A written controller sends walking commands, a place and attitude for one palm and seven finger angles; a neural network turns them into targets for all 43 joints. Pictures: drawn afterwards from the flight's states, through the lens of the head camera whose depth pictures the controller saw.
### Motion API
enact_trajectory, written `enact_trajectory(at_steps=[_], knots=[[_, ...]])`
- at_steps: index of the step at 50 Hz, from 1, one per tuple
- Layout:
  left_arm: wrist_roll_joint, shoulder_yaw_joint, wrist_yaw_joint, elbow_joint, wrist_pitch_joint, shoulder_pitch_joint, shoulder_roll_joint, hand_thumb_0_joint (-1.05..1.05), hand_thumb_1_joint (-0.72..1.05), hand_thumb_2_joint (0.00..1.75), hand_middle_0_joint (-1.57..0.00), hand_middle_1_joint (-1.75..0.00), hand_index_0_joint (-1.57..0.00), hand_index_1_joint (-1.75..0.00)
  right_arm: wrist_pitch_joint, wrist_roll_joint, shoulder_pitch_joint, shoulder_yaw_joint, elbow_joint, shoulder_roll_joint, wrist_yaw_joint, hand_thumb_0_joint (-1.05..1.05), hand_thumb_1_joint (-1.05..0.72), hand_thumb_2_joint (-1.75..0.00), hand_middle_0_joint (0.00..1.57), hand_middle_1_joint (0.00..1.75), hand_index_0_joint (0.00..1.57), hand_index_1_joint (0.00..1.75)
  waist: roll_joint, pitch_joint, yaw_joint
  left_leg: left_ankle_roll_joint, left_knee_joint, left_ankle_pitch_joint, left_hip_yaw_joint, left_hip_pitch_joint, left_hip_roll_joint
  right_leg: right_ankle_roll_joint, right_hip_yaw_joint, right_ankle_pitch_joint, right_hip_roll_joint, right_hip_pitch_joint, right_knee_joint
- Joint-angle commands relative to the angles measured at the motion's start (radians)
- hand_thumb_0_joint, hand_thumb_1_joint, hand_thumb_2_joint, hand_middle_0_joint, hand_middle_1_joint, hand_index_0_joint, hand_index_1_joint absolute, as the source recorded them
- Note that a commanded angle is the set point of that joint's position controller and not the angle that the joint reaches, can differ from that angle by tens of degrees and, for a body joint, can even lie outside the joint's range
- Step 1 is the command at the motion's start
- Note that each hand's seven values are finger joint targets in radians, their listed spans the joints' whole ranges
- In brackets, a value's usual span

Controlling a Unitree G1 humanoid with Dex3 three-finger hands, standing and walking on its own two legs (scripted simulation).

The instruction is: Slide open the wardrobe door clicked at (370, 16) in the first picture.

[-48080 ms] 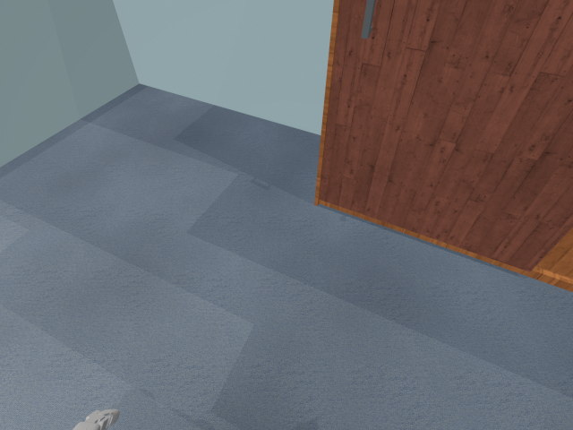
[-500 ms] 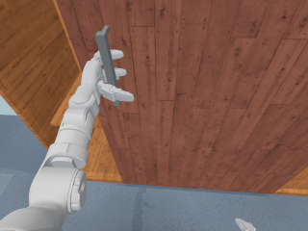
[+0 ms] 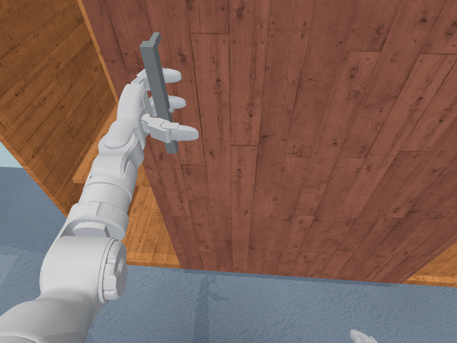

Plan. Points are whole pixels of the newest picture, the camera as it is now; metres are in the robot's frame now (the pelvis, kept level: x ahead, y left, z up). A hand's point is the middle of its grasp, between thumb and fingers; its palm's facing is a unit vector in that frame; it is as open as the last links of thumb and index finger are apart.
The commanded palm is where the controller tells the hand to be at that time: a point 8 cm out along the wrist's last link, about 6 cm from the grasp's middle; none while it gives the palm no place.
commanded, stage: grip the handle and tug to test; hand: left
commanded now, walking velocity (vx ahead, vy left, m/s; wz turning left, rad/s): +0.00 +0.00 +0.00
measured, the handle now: (165, 99) +0.50 +0.13 +0.18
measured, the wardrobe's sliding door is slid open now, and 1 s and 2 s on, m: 0.32 0.32 0.32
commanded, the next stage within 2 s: tug the door sideways, standing still in 1.24 s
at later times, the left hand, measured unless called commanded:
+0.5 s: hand (169, 109) +0.46 +0.11 +0.19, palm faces -0.06 -1.00 +0.00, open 5.9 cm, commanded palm +0.43 +0.16 +0.19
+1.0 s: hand (173, 111) +0.45 +0.11 +0.19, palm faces -0.06 -1.00 +0.01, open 5.1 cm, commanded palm +0.41 +0.16 +0.19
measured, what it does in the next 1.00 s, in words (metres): stands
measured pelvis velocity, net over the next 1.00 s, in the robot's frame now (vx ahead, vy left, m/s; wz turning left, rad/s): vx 0.02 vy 0.00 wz -0.02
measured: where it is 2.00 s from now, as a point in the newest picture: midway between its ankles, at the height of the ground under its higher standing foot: outside the picture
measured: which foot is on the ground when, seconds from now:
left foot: down 0.00-1.00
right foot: down 0.00-1.00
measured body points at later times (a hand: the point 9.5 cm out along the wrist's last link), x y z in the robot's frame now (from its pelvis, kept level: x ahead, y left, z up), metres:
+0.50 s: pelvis +0.00 +0.00 +0.00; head +0.02 -0.01 +0.45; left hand +0.45 +0.17 +0.19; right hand +0.10 -0.24 -0.12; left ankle -0.03 +0.11 -0.74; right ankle +0.03 -0.11 -0.74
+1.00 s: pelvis +0.02 +0.00 +0.00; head +0.03 -0.01 +0.45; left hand +0.45 +0.16 +0.19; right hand +0.14 -0.24 -0.11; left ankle -0.03 +0.11 -0.74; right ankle +0.03 -0.11 -0.74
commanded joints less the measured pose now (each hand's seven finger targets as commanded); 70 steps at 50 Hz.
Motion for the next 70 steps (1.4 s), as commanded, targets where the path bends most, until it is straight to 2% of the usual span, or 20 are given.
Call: enact_trajectory(at_steps=[1,7,11,15,18,21,26,27,28,31,34,36,38,41,42,45,48,61,67,70], knots=[[-0.001,0.058,0.004,-0.193,-0.062,-0.493,0.206,0.00,-0.03,0.50,-0.35,-1.27,-0.35,-1.27,-0.039,0.001,-0.026,-0.048,-0.124,-0.129,-0.010,0.00,-0.90,-0.90,0.20,0.30,0.20,0.30,-0.096,-0.288,-0.010,0.030,-0.060,0.155,-0.044,-0.002,-0.012,-0.008,0.049,0.158,0.009,0.204,-0.035],[0.002,0.045,-0.005,-0.203,-0.061,-0.494,0.193,0.00,0.25,0.62,-0.38,-1.31,-0.38,-1.31,-0.039,0.004,-0.028,-0.045,-0.131,-0.122,-0.009,0.00,-0.90,-0.90,0.20,0.30,0.20,0.30,-0.050,-0.278,-0.013,0.027,-0.058,0.162,-0.039,-0.001,-0.012,-0.010,0.050,0.171,0.008,0.192,-0.032],[0.004,0.051,0.000,-0.205,-0.058,-0.517,0.207,0.00,0.43,0.70,-0.40,-1.33,-0.40,-1.33,-0.039,0.003,-0.018,-0.048,-0.129,-0.128,-0.011,0.00,-0.90,-0.90,0.20,0.30,0.20,0.30,-0.057,-0.281,-0.018,0.027,-0.058,0.145,-0.044,0.001,-0.010,-0.011,0.049,0.142,0.009,0.183,-0.034],[0.003,0.006,0.003,-0.210,-0.054,-0.537,0.149,0.00,0.62,0.78,-0.42,-1.36,-0.42,-1.36,-0.048,0.005,-0.016,-0.047,-0.126,-0.123,-0.009,0.00,-0.90,-0.90,0.20,0.30,0.20,0.30,-0.066,-0.272,-0.029,0.025,-0.058,0.146,-0.051,0.012,-0.007,-0.011,0.042,0.137,0.013,0.154,-0.031],[0.003,0.000,0.007,-0.241,-0.056,-0.544,0.136,0.00,0.76,0.84,-0.44,-1.38,-0.44,-1.38,-0.052,0.002,-0.016,-0.052,-0.128,-0.122,-0.007,0.00,-0.90,-0.90,0.20,0.30,0.20,0.30,-0.044,-0.318,-0.026,0.024,-0.051,0.176,-0.050,0.038,-0.008,-0.012,0.044,0.163,0.013,0.164,-0.023],[0.003,-0.009,0.006,-0.213,-0.050,-0.527,0.130,0.00,0.90,0.90,-0.45,-1.40,-0.45,-1.40,-0.049,0.000,-0.006,-0.051,-0.120,-0.127,-0.006,0.00,-0.90,-0.90,0.20,0.30,0.20,0.30,-0.077,-0.302,-0.029,0.023,-0.051,0.186,-0.055,0.029,-0.006,-0.012,0.036,0.169,0.014,0.165,-0.022],[0.004,-0.001,0.012,-0.248,-0.054,-0.514,0.130,0.00,0.90,0.90,-0.45,-1.40,-0.45,-1.40,-0.053,-0.002,-0.012,-0.052,-0.121,-0.124,-0.002,0.00,-0.90,-0.90,0.20,0.30,0.20,0.30,-0.061,-0.321,-0.016,0.020,-0.045,0.212,-0.059,0.047,-0.007,-0.016,0.032,0.187,0.015,0.173,-0.013],[0.001,-0.018,0.012,-0.287,-0.058,-0.548,0.117,0.00,0.90,0.90,-0.45,-1.40,-0.45,-1.40,-0.055,-0.001,-0.021,-0.049,-0.125,-0.119,0.000,0.00,-0.90,-0.90,0.20,0.30,0.20,0.30,-0.027,-0.324,-0.024,0.021,-0.044,0.220,-0.056,0.056,-0.008,-0.016,0.037,0.202,0.014,0.168,-0.013],[-0.004,0.015,0.016,-0.284,-0.056,-0.507,0.133,0.00,0.90,0.90,-0.45,-1.40,-0.45,-1.40,-0.055,-0.003,-0.021,-0.051,-0.126,-0.117,0.001,0.00,-0.90,-0.90,0.20,0.30,0.20,0.30,-0.067,-0.343,-0.006,0.020,-0.042,0.240,-0.056,0.052,-0.008,-0.018,0.035,0.225,0.016,0.195,-0.006],[0.001,0.011,0.025,-0.309,-0.058,-0.495,0.137,0.00,0.90,0.90,-0.45,-1.40,-0.45,-1.40,-0.047,-0.004,-0.029,-0.051,-0.133,-0.119,0.000,0.00,-0.90,-0.90,0.20,0.30,0.20,0.30,-0.084,-0.337,-0.004,0.022,-0.047,0.252,-0.051,0.046,-0.007,-0.015,0.036,0.240,0.014,0.217,-0.007],[0.006,-0.038,0.028,-0.384,-0.058,-0.476,0.071,0.00,0.90,0.90,-0.45,-1.40,-0.45,-1.40,-0.053,-0.002,-0.046,-0.051,-0.141,-0.105,0.009,0.00,-0.90,-0.90,0.20,0.30,0.20,0.30,-0.007,-0.345,-0.001,0.015,-0.040,0.295,-0.046,0.088,-0.005,-0.019,0.035,0.269,0.016,0.200,-0.003],[0.000,-0.042,0.028,-0.372,-0.046,-0.446,0.064,0.00,0.90,0.90,-0.45,-1.40,-0.45,-1.40,-0.047,-0.003,-0.047,-0.051,-0.142,-0.111,0.008,0.00,-0.90,-0.90,0.20,0.30,0.20,0.30,-0.048,-0.332,0.000,0.015,-0.044,0.311,-0.048,0.083,-0.003,-0.018,0.029,0.279,0.017,0.215,-0.006],[-0.003,0.002,0.028,-0.411,-0.040,-0.429,0.109,0.00,0.90,0.90,-0.45,-1.40,-0.45,-1.40,-0.046,-0.003,-0.052,-0.055,-0.146,-0.113,0.008,0.00,-0.90,-0.90,0.20,0.30,0.20,0.30,-0.067,-0.365,0.012,0.017,-0.044,0.326,-0.046,0.090,-0.001,-0.018,0.033,0.305,0.019,0.241,-0.002],[-0.001,0.001,0.025,-0.383,-0.015,-0.417,0.114,0.00,0.90,0.90,-0.45,-1.40,-0.45,-1.40,-0.032,-0.003,-0.057,-0.053,-0.145,-0.116,0.001,0.00,-0.90,-0.90,0.20,0.30,0.20,0.30,-0.096,-0.322,0.004,0.022,-0.050,0.305,-0.041,0.066,-0.005,-0.014,0.033,0.303,0.015,0.248,-0.014],[-0.002,0.010,0.025,-0.418,-0.013,-0.412,0.121,0.00,0.90,0.90,-0.45,-1.40,-0.45,-1.40,-0.030,-0.002,-0.059,-0.054,-0.147,-0.113,0.001,0.00,-0.90,-0.90,0.20,0.30,0.20,0.30,-0.069,-0.341,0.009,0.022,-0.050,0.323,-0.037,0.078,-0.004,-0.015,0.034,0.321,0.015,0.255,-0.012],[-0.011,0.003,0.019,-0.487,0.002,-0.337,0.087,0.00,0.90,0.90,-0.45,-1.40,-0.45,-1.40,-0.028,-0.003,-0.082,-0.053,-0.163,-0.102,0.006,0.00,-0.90,-0.90,0.20,0.30,0.20,0.30,-0.037,-0.376,0.030,0.018,-0.042,0.389,-0.027,0.106,-0.006,-0.019,0.034,0.383,0.014,0.285,-0.002],[-0.017,0.024,0.015,-0.564,0.015,-0.241,0.098,0.00,0.90,0.90,-0.45,-1.40,-0.45,-1.40,-0.021,-0.003,-0.098,-0.056,-0.181,-0.101,0.012,0.00,-0.90,-0.90,0.20,0.30,0.20,0.30,-0.060,-0.402,0.052,0.017,-0.039,0.458,-0.022,0.118,-0.005,-0.019,0.032,0.450,0.014,0.332,0.005],[-0.007,-0.029,0.025,-0.921,0.145,0.113,0.026,0.00,0.90,0.90,-0.45,-1.40,-0.45,-1.40,0.026,-0.007,-0.172,-0.060,-0.254,-0.090,0.035,0.00,-0.90,-0.90,0.20,0.30,0.20,0.30,-0.024,-0.400,0.084,0.004,-0.028,0.703,-0.015,0.186,0.011,-0.017,0.020,0.618,0.008,0.388,0.019],[-0.003,-0.093,0.029,-1.060,0.211,0.099,-0.019,0.00,0.90,0.90,-0.45,-1.40,-0.45,-1.40,0.040,-0.012,-0.201,-0.054,-0.259,-0.081,0.032,0.00,-0.90,-0.90,0.20,0.30,0.20,0.30,-0.009,-0.367,0.060,0.003,-0.020,0.720,-0.029,0.224,0.015,-0.015,0.017,0.593,0.012,0.344,0.010],[-0.002,-0.082,0.044,-0.986,0.244,-0.043,-0.001,0.00,0.90,0.90,-0.45,-1.40,-0.45,-1.40,0.048,-0.016,-0.187,-0.054,-0.224,-0.088,0.018,0.00,-0.90,-0.90,0.20,0.30,0.20,0.30,-0.061,-0.340,0.030,0.007,-0.013,0.675,-0.034,0.227,0.010,-0.010,0.014,0.576,0.019,0.307,0.001]])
